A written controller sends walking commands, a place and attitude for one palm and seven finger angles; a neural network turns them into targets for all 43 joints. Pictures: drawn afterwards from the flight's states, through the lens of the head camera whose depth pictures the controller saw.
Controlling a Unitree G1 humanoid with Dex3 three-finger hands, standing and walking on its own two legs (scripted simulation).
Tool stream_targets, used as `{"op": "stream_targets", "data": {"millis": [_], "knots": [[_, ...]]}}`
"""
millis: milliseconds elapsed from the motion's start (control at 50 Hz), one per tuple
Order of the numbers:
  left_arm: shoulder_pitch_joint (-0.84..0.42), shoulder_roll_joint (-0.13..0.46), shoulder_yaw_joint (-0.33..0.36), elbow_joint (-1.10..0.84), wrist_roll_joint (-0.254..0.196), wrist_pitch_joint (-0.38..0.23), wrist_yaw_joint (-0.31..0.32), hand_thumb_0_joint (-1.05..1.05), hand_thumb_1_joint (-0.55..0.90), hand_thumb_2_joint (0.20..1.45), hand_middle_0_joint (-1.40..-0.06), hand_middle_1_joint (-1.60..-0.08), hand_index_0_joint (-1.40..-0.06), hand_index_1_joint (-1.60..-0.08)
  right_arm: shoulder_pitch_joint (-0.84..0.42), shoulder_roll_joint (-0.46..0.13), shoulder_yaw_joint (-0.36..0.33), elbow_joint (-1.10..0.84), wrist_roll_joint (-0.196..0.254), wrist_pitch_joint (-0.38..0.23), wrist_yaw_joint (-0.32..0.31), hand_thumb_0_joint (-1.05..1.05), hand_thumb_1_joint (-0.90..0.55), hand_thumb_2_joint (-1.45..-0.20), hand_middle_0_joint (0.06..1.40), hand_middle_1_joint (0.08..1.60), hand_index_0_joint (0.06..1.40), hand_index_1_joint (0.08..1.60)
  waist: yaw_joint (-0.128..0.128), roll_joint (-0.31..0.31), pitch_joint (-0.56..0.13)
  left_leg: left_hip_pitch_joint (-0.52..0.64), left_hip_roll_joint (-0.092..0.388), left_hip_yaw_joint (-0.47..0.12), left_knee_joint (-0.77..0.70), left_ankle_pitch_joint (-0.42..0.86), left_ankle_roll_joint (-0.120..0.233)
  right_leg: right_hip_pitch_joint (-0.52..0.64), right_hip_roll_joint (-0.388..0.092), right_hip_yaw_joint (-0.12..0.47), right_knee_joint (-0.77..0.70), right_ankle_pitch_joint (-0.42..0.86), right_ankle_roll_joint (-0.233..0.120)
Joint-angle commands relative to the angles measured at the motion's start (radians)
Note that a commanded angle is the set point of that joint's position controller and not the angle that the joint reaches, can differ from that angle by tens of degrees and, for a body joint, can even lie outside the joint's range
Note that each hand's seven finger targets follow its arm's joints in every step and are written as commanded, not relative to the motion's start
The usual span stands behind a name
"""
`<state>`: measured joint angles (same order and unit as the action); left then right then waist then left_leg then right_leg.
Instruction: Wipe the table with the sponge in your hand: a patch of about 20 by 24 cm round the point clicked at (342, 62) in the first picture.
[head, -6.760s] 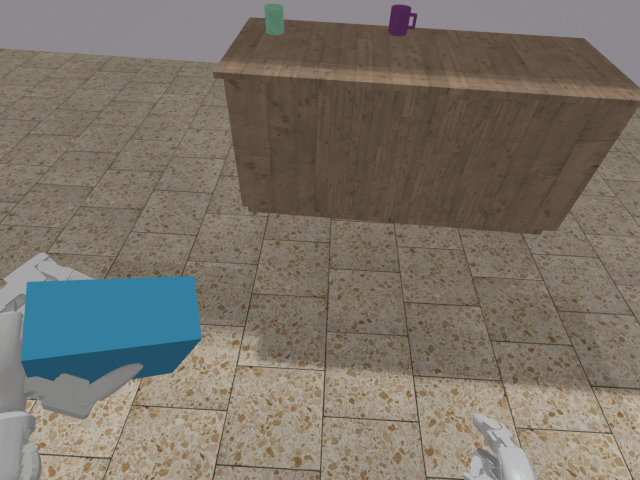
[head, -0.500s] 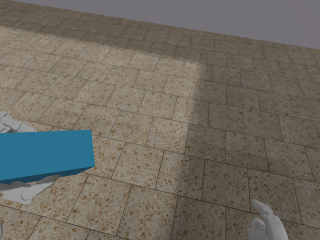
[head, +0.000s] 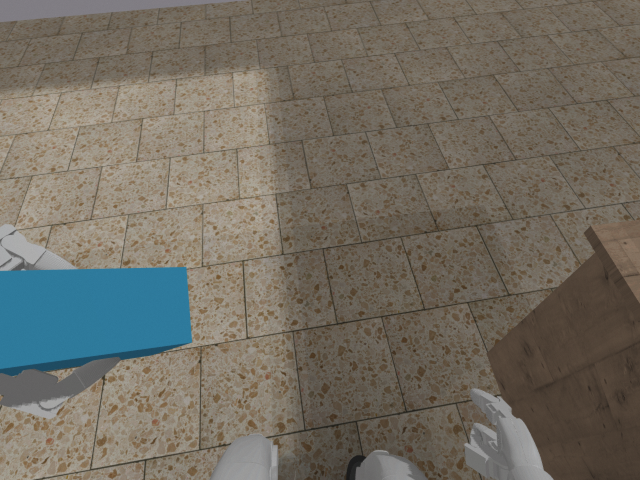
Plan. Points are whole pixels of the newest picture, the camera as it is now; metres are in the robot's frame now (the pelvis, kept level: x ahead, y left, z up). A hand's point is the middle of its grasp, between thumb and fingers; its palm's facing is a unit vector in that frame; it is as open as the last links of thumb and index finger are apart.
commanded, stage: turn to face it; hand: left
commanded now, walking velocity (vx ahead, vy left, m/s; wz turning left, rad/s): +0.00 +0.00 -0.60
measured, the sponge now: (116, 321) +0.24 +0.19 +0.15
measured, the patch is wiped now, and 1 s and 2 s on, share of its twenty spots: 0.00 0.00 0.00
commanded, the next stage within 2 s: none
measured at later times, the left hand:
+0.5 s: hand (178, 337) +0.21 +0.12 +0.17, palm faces +0.16 -0.85 -0.50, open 9.9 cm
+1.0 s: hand (300, 406) +0.17 +0.02 +0.18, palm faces -0.12 -0.89 -0.44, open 9.9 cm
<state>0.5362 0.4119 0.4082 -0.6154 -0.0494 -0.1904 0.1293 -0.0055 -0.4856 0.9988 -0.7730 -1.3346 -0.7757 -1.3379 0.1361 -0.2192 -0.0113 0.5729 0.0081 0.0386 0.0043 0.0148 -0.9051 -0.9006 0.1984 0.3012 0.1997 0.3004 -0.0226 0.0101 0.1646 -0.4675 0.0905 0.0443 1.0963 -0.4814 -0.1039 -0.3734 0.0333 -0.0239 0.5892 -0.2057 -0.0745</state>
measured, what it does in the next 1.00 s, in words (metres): walks backwards, turning right: left foot, then right foot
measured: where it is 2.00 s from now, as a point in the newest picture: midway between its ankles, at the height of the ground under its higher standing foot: outside the picture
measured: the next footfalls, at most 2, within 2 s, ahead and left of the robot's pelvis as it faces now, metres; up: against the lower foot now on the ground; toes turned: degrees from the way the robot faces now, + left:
left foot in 0.22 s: +0.02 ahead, +0.14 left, +0.00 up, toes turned -2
right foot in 0.48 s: -0.03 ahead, -0.16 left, +0.00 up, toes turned -24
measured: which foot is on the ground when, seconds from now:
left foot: up 0.00-0.20, down 0.22-0.50, up 0.52-0.92, down 0.94-1.00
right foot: down 0.00-0.22, up 0.24-0.46, down 0.48-0.96, up 0.98-1.00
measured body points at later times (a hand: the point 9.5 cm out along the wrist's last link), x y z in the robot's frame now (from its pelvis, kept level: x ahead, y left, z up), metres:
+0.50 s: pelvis -0.07 -0.05 -0.01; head -0.03 -0.08 +0.44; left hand +0.20 +0.16 +0.20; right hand +0.06 -0.27 -0.11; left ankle -0.02 +0.14 -0.73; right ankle -0.07 -0.15 -0.73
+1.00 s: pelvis -0.14 -0.06 +0.00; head -0.12 -0.07 +0.45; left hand +0.17 +0.07 +0.20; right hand -0.12 -0.37 -0.07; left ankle -0.07 +0.08 -0.73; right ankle -0.08 -0.15 -0.72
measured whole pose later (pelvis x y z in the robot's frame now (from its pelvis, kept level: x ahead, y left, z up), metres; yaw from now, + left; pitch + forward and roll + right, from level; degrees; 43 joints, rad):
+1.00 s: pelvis -0.14 -0.06 +0.00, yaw -34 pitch +1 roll +3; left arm 0.47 0.39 0.38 -0.57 -0.03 -0.18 0.13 0.00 -0.49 1.00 -0.77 -1.34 -0.78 -1.34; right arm 0.17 -0.25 -0.04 0.51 0.01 0.07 -0.01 0.01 -0.91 -0.90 0.19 0.30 0.19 0.30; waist 0.03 -0.06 0.05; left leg -0.23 0.05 0.09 0.51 -0.26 -0.04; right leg -0.49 0.13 0.08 0.65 -0.25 -0.04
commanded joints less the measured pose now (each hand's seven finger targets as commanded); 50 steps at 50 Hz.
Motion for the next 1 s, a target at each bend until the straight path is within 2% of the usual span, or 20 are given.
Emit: {"op": "stream_targets", "data": {"millis": [0,140,160,180,200,220,240,320,420,440,460,480,500,560,620,760,860,900,940,980], "knots": [[0.043,0.171,0.19,-0.152,-0.022,-0.051,0.046,0.0,0.1,1.3,-1.2,-1.6,-1.2,-1.6,-0.064,-0.07,-0.032,-0.162,0.002,-0.031,-0.019,0.0,-0.9,-0.9,0.2,0.3,0.2,0.3,0.047,-0.13,-0.336,0.029,-0.022,-0.008,-0.16,0.023,0.01,0.202,-0.266,0.339,-0.238,0.206,-0.09],[-0.059,0.129,0.086,-0.141,-0.001,-0.036,0.037,0.0,0.1,1.3,-1.2,-1.6,-1.2,-1.6,-0.023,-0.104,-0.033,-0.181,0.008,-0.019,-0.021,0.0,-0.9,-0.9,0.2,0.3,0.2,0.3,0.042,-0.111,-0.297,0.297,-0.044,0.009,-0.591,0.073,0.061,0.015,-0.203,0.4,-0.27,-0.084,-0.029],[-0.089,0.131,0.074,-0.163,0.0,-0.044,0.032,0.0,0.1,1.3,-1.2,-1.6,-1.2,-1.6,-0.01,-0.114,-0.039,-0.184,0.007,-0.024,-0.025,0.0,-0.9,-0.9,0.2,0.3,0.2,0.3,0.038,-0.071,-0.293,0.368,-0.008,0.001,-0.689,0.079,0.083,-0.036,-0.163,0.376,-0.226,-0.121,0.005],[-0.133,0.13,0.068,-0.19,0.005,-0.054,0.027,0.0,0.1,1.3,-1.2,-1.6,-1.2,-1.6,-0.014,-0.135,-0.046,-0.196,0.0,-0.032,-0.031,0.0,-0.9,-0.9,0.2,0.3,0.2,0.3,0.036,0.037,-0.246,0.401,0.114,-0.121,-0.779,0.04,0.142,-0.151,-0.087,0.33,-0.112,-0.187,0.041],[-0.163,0.134,0.072,-0.214,0.016,-0.065,0.021,0.0,0.1,1.3,-1.2,-1.6,-1.2,-1.6,-0.031,-0.15,-0.05,-0.213,0.0,-0.042,-0.034,0.0,-0.9,-0.9,0.2,0.3,0.2,0.3,0.046,0.245,-0.22,0.414,0.288,-0.251,-0.839,0.162,0.212,-0.235,0.018,0.171,0.147,-0.251,0.088],[-0.201,0.195,0.11,-0.251,0.039,-0.074,0.027,0.0,0.1,1.3,-1.2,-1.6,-1.2,-1.6,-0.04,-0.111,-0.044,-0.203,0.001,-0.055,-0.041,0.0,-0.9,-0.9,0.2,0.3,0.2,0.3,0.064,0.341,-0.234,0.305,0.396,-0.278,-0.87,0.169,0.263,-0.215,-0.005,0.069,0.459,-0.286,0.11],[-0.143,0.154,0.092,-0.175,0.042,-0.07,0.022,0.0,0.1,1.3,-1.2,-1.6,-1.2,-1.6,-0.039,-0.1,-0.049,-0.207,0.0,-0.061,-0.039,0.0,-0.9,-0.9,0.2,0.3,0.2,0.3,0.052,0.286,-0.189,0.163,0.388,-0.236,-0.87,0.14,0.272,-0.164,-0.031,0.075,0.607,-0.261,0.115],[-0.209,0.094,0.01,-0.173,0.034,-0.056,0.022,0.0,0.1,1.3,-1.2,-1.6,-1.2,-1.6,-0.003,-0.116,-0.045,-0.188,0.017,-0.094,-0.016,0.0,-0.9,-0.9,0.2,0.3,0.2,0.3,0.045,0.266,-0.112,0.203,0.295,0.049,-0.759,0.433,0.185,-0.14,-0.074,-0.042,0.398,-0.236,0.142],[-0.201,0.103,0.023,-0.088,0.028,-0.041,0.017,0.0,0.1,1.3,-1.2,-1.6,-1.2,-1.6,0.045,-0.129,-0.047,-0.184,0.009,-0.127,-0.009,0.0,-0.9,-0.9,0.2,0.3,0.2,0.3,0.033,0.254,-0.182,0.257,0.261,0.112,-0.573,0.54,0.114,0.101,-0.01,-0.141,0.008,-0.124,0.138],[-0.214,0.106,0.028,-0.104,0.027,-0.043,0.016,0.0,0.1,1.3,-1.2,-1.6,-1.2,-1.6,0.04,-0.123,-0.044,-0.187,0.013,-0.13,-0.003,0.0,-0.9,-0.9,0.2,0.3,0.2,0.3,0.037,0.219,-0.206,0.233,0.244,0.122,-0.488,0.506,0.097,0.181,-0.02,-0.13,-0.074,-0.039,0.128],[-0.211,0.149,0.066,-0.097,0.03,-0.05,0.02,0.0,0.1,1.3,-1.2,-1.6,-1.2,-1.6,0.048,-0.108,-0.043,-0.183,0.019,-0.13,-0.001,0.0,-0.9,-0.9,0.2,0.3,0.2,0.3,0.038,0.067,-0.242,0.195,0.189,0.147,-0.311,0.41,0.069,0.251,-0.102,-0.03,-0.157,0.143,0.086],[-0.189,0.213,0.123,-0.101,0.029,-0.061,0.031,0.0,0.1,1.3,-1.2,-1.6,-1.2,-1.6,0.016,-0.069,-0.03,-0.201,0.016,-0.127,-0.006,0.0,-0.9,-0.9,0.2,0.3,0.2,0.3,0.052,-0.225,-0.261,-0.031,0.058,0.145,-0.089,-0.015,0.024,0.38,-0.279,0.269,-0.166,0.633,-0.018],[-0.144,0.22,0.158,-0.1,-0.003,-0.047,0.031,0.0,0.1,1.3,-1.2,-1.6,-1.2,-1.6,-0.02,-0.084,-0.04,-0.212,0.023,-0.117,-0.012,0.0,-0.9,-0.9,0.2,0.3,0.2,0.3,0.068,-0.352,-0.332,-0.082,-0.001,0.011,0.074,-0.145,0.012,0.333,-0.356,0.458,-0.195,0.681,-0.05],[0.002,0.195,0.186,-0.194,-0.021,-0.057,0.038,0.0,0.1,1.3,-1.2,-1.6,-1.2,-1.6,-0.061,-0.042,-0.003,-0.187,0.01,-0.057,0.0,0.0,-0.9,-0.9,0.2,0.3,0.2,0.3,0.049,-0.1,-0.385,-0.154,0.021,-0.08,0.172,-0.015,0.002,0.418,-0.322,0.363,-0.126,0.542,-0.098],[0.044,0.183,0.195,-0.167,-0.022,-0.062,0.045,0.0,0.1,1.3,-1.2,-1.6,-1.2,-1.6,-0.083,-0.052,-0.017,-0.165,0.006,-0.032,-0.009,0.0,-0.9,-0.9,0.2,0.3,0.2,0.3,0.039,-0.102,-0.362,-0.084,0.01,-0.058,0.041,0.02,-0.002,0.337,-0.281,0.304,-0.168,0.471,-0.083],[0.022,0.152,0.136,-0.128,-0.015,-0.047,0.049,0.0,0.1,1.3,-1.2,-1.6,-1.2,-1.6,-0.055,-0.095,-0.036,-0.179,0.009,-0.008,-0.014,0.0,-0.9,-0.9,0.2,0.3,0.2,0.3,0.058,-0.123,-0.331,0.075,-0.045,-0.023,-0.289,0.008,0.03,0.182,-0.258,0.427,-0.279,0.095,-0.1],[-0.054,0.142,0.082,-0.144,0.0,-0.041,0.039,0.0,0.1,1.3,-1.2,-1.6,-1.2,-1.6,-0.028,-0.112,-0.037,-0.189,0.01,0.006,-0.014,0.0,-0.9,-0.9,0.2,0.3,0.2,0.3,0.051,-0.09,-0.316,0.249,-0.061,-0.005,-0.548,0.038,0.064,0.075,-0.204,0.459,-0.307,-0.054,-0.037],[-0.097,0.15,0.077,-0.165,0.003,-0.052,0.029,0.0,0.1,1.3,-1.2,-1.6,-1.2,-1.6,-0.007,-0.125,-0.044,-0.191,0.003,-0.002,-0.019,0.0,-0.9,-0.9,0.2,0.3,0.2,0.3,0.039,-0.013,-0.281,0.385,0.016,-0.042,-0.711,0.032,0.113,-0.076,-0.123,0.417,-0.251,-0.169,0.025],[-0.151,0.162,0.089,-0.212,0.015,-0.071,0.019,0.0,0.1,1.3,-1.2,-1.6,-1.2,-1.6,-0.036,-0.144,-0.051,-0.218,0.0,-0.023,-0.027,0.0,-0.9,-0.9,0.2,0.3,0.2,0.3,0.051,0.269,-0.251,0.439,0.288,-0.247,-0.82,0.21,0.225,-0.229,0.044,0.172,0.159,-0.221,0.091],[-0.107,0.157,0.101,-0.136,0.029,-0.058,0.015,0.0,0.1,1.3,-1.2,-1.6,-1.2,-1.6,-0.035,-0.101,-0.05,-0.215,0.008,-0.042,-0.032,0.0,-0.9,-0.9,0.2,0.3,0.2,0.3,0.061,0.265,-0.19,0.158,0.367,-0.171,-0.853,0.184,0.277,-0.152,-0.012,0.078,0.59,-0.238,0.118]]}}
